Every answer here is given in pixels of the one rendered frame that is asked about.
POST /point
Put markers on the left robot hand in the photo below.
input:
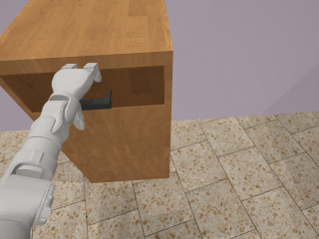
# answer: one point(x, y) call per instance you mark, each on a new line
point(76, 82)

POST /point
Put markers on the handle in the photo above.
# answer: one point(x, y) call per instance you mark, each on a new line
point(97, 104)

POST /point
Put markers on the cabinet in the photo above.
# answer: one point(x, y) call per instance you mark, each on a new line
point(117, 144)

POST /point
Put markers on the robot left upper arm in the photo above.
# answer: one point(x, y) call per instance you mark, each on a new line
point(24, 202)

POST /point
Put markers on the left robot forearm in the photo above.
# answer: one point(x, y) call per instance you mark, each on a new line
point(38, 156)

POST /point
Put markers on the drawer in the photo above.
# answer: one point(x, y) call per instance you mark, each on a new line
point(131, 87)

